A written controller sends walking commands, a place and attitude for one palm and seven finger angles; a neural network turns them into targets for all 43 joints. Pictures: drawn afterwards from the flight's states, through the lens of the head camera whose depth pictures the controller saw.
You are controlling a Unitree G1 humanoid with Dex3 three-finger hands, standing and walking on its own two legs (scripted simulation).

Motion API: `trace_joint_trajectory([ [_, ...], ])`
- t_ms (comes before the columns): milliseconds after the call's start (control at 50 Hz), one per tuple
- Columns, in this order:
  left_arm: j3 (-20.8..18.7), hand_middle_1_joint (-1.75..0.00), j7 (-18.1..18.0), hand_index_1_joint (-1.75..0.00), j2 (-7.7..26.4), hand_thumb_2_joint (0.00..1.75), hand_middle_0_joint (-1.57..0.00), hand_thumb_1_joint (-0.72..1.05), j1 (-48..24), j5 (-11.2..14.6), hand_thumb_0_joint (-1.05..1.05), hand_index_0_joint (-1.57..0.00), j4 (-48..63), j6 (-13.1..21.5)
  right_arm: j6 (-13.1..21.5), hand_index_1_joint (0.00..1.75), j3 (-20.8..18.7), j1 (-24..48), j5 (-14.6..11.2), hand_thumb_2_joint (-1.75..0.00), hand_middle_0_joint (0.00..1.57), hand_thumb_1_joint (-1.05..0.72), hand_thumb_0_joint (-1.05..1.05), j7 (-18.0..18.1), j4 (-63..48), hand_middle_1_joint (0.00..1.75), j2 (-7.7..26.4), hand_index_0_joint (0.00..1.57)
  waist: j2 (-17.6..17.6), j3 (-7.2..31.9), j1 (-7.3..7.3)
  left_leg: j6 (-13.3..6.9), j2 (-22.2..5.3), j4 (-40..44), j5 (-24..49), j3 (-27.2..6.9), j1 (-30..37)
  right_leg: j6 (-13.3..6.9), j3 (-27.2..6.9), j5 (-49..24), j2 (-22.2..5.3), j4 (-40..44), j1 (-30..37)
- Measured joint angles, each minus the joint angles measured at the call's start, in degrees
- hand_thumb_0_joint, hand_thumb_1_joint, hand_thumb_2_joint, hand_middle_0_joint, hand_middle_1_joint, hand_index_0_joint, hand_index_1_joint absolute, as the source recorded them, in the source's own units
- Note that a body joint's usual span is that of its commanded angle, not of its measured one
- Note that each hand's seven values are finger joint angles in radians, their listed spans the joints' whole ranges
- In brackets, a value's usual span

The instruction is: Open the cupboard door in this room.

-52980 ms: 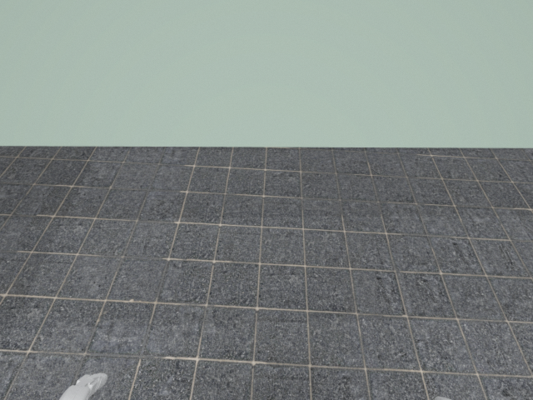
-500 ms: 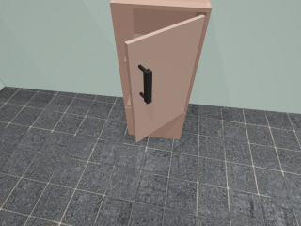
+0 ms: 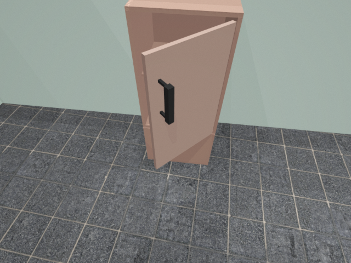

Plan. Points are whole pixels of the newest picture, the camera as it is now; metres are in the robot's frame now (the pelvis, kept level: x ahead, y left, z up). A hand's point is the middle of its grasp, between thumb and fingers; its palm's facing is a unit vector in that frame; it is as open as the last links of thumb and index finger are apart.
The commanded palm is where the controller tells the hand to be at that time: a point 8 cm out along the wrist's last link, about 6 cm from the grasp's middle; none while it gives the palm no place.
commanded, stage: walk to a spot facing it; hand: left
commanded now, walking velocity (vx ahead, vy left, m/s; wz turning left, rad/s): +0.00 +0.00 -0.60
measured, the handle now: (165, 102) +0.59 +0.07 +0.01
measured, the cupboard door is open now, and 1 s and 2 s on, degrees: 45 45 45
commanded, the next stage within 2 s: none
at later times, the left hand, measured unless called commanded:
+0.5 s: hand out of the picture +0.08 +0.17 -0.17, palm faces -0.15 -0.94 -0.31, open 7.4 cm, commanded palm none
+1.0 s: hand out of the picture +0.13 +0.15 -0.19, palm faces -0.40 -0.89 -0.22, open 7.4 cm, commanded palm none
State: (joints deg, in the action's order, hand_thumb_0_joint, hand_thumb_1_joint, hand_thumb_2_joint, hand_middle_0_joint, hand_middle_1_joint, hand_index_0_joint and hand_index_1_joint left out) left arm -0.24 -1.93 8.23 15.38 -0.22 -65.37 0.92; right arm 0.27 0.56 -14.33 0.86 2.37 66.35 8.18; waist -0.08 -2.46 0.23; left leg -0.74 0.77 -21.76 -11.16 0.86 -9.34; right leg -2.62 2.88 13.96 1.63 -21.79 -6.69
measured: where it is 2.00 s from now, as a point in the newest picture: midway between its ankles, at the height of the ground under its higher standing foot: outside the picture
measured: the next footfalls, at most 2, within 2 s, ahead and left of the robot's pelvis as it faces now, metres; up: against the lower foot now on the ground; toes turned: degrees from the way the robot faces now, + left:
left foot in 1.00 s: +0.11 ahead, +0.07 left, +0.00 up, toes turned -32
right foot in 1.40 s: -0.02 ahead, -0.15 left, +0.00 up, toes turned -50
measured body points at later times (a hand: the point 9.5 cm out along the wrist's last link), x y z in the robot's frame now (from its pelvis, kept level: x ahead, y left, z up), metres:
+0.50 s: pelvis -0.02 -0.04 -0.02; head +0.02 -0.08 +0.42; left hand +0.09 +0.21 -0.15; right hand -0.02 -0.29 -0.19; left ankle +0.00 +0.11 -0.72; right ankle -0.04 -0.11 -0.75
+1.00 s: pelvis +0.01 -0.02 -0.01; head +0.07 -0.03 +0.43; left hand +0.15 +0.20 -0.17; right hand +0.03 -0.31 -0.13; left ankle +0.07 +0.09 -0.75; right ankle -0.04 -0.12 -0.75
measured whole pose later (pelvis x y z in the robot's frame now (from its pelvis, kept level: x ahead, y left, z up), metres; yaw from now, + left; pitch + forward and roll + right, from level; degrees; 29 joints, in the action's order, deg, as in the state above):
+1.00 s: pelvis +0.01 -0.02 -0.01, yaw -29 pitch +3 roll -1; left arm -4.8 -0.5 12.7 15.9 -1.1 -53.2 -2.4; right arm -0.7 -2.4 -3.6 -0.4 2.1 49.5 11.3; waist -1.8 -3.8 -2.4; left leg 1.1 -0.6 -31.4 -16.3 -2.9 -18.0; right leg -1.8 -13.5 15.5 9.1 -31.1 -17.5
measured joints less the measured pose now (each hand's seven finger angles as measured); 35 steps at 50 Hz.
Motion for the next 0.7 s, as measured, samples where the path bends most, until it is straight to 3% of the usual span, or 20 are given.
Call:
trace_joint_trajectory([
  [280,-3.52,-0.3,1.62,-0.3,1.69,0.9,-0.2,0.91,-0.6,-0.73,0.01,-0.2,4.29,-3.61,-1.59,0.3,-2.91,1.7,0.19,-0.9,0.2,-0.9,0.0,0.83,-5.39,0.3,0.93,0.2,-0.86,-1.96,-0.66,0.22,-2.63,-8.19,-4.63,6.23,-4.69,-0.26,-5.58,3.18,2.08,-11.02,-8.36],
  [380,-4.55,-0.3,2.35,-0.3,2.52,0.9,-0.2,0.91,-2.8,-0.98,0.01,-0.19,6.94,-4.42,-1.14,0.3,-3.54,2.33,0.85,-0.9,0.2,-0.9,0.0,0.87,-7.47,0.3,2.78,0.2,0.61,-3.54,-0.95,0.78,-4.21,-9.02,-5.04,9.06,-4.67,1.33,-2.97,13.26,-0.08,-25.1,-13.76],
  [440,-4.71,-0.3,2.71,-0.3,2.95,0.9,-0.2,0.91,-3.19,-0.96,0.01,-0.19,8.95,-3.59,-1.53,0.3,-3.75,2.51,0.84,-0.9,0.2,-0.9,0.0,0.59,-8.28,0.3,3.97,0.2,2.41,-3.51,-1.24,2.26,-6.42,-11.65,-6.33,9.94,-5.46,1.8,-1.69,7.87,-1.46,-18.1,-11.25],
  [460,-4.79,-0.3,2.65,-0.3,3.47,0.9,-0.2,0.91,-2.87,-1.15,0.01,-0.19,9.63,-2.98,-1.87,0.3,-3.86,2.58,0.55,-0.9,0.2,-0.9,0.0,0.42,-8.57,0.3,4.04,0.2,2.18,-3.0,-1.49,2.41,-6.92,-14.34,-7.75,10.07,-6.73,0.67,-1.99,5.5,-1.54,-15.09,-10.48],
  [520,-4.71,-0.3,1.87,-0.3,3.64,0.9,-0.2,0.91,-3.37,-1.16,0.0,-0.19,10.08,-2.4,-3.3,0.3,-4.42,4.67,0.07,-0.9,0.2,-0.9,0.01,-0.16,-8.98,0.3,4.71,0.2,2.57,-3.73,-1.53,2.54,-5.66,-30.46,-16.47,4.09,-12.57,-1.37,-2.51,5.83,0.28,-15.65,-10.88],
  [580,-4.62,-0.3,1.33,-0.3,3.47,0.9,-0.2,0.91,-2.94,-1.01,0.0,-0.19,10.46,-2.54,-3.58,0.3,-4.66,6.6,-0.06,-0.9,0.2,-0.9,0.01,-0.59,-10.08,0.3,4.98,0.2,1.47,-3.69,-1.73,2.99,-4.03,-40.41,-14.35,1.58,-16.82,-1.79,-4.37,3.5,1.16,-11.53,-9.71],
  [700,-3.89,-0.3,1.32,-0.3,2.6,0.9,-0.2,0.91,-1.48,-0.87,0.0,-0.2,10.91,-2.09,-3.14,0.3,-4.73,9.8,-0.25,-0.9,0.2,-0.91,0.01,-0.56,-12.91,0.3,5.22,0.2,0.29,-3.09,-1.93,4.13,-3.06,-39.71,-11.09,-1.3,-18.5,-2.13,-8.51,-0.29,2.84,-5.64,-8.24],
])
